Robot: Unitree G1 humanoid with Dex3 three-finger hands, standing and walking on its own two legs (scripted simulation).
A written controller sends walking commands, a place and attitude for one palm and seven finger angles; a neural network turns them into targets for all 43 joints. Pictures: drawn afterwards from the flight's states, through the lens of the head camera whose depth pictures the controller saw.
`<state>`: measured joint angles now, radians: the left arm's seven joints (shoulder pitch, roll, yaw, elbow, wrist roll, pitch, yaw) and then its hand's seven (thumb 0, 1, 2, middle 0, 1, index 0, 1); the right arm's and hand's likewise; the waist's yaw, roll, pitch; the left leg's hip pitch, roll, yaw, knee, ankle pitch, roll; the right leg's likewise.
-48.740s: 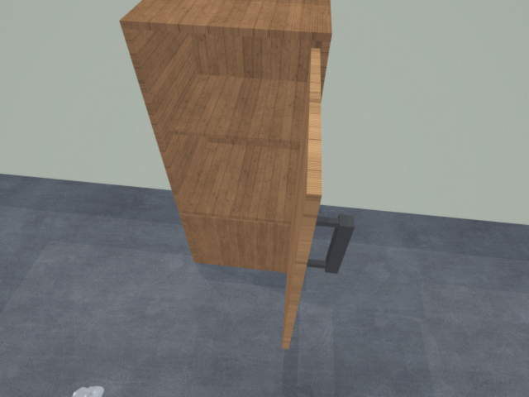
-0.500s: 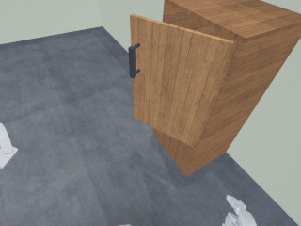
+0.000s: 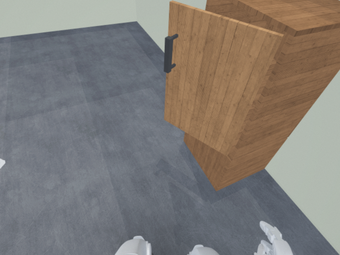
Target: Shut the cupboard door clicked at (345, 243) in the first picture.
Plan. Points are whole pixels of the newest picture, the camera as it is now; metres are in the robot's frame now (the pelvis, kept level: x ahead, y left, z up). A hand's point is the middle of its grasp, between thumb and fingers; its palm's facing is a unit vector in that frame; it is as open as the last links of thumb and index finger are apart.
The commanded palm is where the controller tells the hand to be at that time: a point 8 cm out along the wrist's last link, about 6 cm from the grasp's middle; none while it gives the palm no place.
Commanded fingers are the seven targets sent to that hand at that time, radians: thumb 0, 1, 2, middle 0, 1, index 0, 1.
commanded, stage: step back with the hand held close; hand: left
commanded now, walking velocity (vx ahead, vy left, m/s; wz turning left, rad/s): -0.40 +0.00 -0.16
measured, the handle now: (171, 53) +0.81 +0.03 +0.07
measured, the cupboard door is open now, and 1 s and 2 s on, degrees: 28 28 28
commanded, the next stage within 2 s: stop stepping back and stand still in 0.30 s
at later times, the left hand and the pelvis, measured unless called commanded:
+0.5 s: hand out of the picture +0.11 +0.28 +0.21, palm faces +0.41 -0.82 -0.40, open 7.4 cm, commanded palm +0.06 +0.31 +0.22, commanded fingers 0.00 0.90 0.90 -0.20 -0.30 -0.20 -0.30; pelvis -0.11 +0.02 +0.03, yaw -7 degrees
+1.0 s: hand out of the picture +0.05 +0.29 +0.20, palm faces +0.31 -0.86 -0.41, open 7.4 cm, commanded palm +0.02 +0.33 +0.22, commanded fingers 0.00 0.90 0.90 -0.20 -0.30 -0.20 -0.30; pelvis -0.18 +0.06 +0.03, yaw -11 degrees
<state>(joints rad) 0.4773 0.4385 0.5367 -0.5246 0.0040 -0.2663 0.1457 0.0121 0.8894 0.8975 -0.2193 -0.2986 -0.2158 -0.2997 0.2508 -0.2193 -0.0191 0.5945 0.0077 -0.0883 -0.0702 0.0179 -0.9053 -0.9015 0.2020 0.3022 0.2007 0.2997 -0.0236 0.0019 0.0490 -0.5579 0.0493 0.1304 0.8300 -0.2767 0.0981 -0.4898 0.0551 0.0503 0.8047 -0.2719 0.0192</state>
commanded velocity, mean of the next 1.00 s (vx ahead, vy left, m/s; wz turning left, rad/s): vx -0.06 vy -0.01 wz -0.08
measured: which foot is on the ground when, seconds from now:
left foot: down 0.00-0.10, up 0.12-0.22, down 0.24-1.00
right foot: down 0.00-0.24, up 0.26-0.46, down 0.48-1.00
